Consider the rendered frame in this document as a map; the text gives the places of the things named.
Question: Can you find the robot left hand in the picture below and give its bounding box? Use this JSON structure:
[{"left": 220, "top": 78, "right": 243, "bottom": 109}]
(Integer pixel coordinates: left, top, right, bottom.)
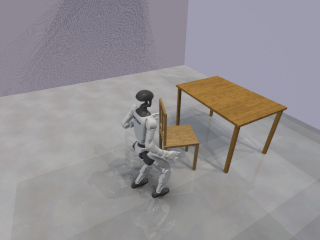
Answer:
[{"left": 152, "top": 113, "right": 159, "bottom": 121}]

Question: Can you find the left robot upper arm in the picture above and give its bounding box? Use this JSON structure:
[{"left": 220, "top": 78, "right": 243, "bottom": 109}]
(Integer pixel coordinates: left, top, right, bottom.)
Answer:
[{"left": 121, "top": 104, "right": 139, "bottom": 129}]

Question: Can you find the right robot forearm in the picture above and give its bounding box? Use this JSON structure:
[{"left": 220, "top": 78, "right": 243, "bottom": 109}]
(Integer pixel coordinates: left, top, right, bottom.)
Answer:
[{"left": 148, "top": 143, "right": 170, "bottom": 158}]

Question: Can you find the right robot upper arm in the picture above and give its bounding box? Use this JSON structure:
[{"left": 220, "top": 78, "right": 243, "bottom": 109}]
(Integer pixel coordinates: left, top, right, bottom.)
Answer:
[{"left": 144, "top": 117, "right": 157, "bottom": 150}]

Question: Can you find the left robot forearm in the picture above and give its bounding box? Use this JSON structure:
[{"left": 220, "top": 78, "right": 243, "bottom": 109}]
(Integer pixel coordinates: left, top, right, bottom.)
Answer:
[{"left": 129, "top": 120, "right": 134, "bottom": 128}]

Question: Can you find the robot left shin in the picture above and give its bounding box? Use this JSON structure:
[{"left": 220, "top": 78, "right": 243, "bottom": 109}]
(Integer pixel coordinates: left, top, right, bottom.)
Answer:
[{"left": 135, "top": 163, "right": 153, "bottom": 184}]

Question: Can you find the table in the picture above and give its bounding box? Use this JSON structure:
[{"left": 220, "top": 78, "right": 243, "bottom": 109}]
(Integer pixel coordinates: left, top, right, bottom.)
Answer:
[{"left": 176, "top": 76, "right": 287, "bottom": 174}]

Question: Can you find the robot right hand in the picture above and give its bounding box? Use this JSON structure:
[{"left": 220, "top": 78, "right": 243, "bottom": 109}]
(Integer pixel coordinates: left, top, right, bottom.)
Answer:
[{"left": 167, "top": 151, "right": 181, "bottom": 161}]

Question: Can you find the chair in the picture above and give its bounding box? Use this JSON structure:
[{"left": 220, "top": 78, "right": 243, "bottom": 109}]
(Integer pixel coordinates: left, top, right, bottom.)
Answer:
[{"left": 159, "top": 98, "right": 200, "bottom": 171}]

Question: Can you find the right robot foot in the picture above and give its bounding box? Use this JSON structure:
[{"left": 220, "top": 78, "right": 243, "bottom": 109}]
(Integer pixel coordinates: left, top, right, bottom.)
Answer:
[{"left": 152, "top": 187, "right": 170, "bottom": 198}]

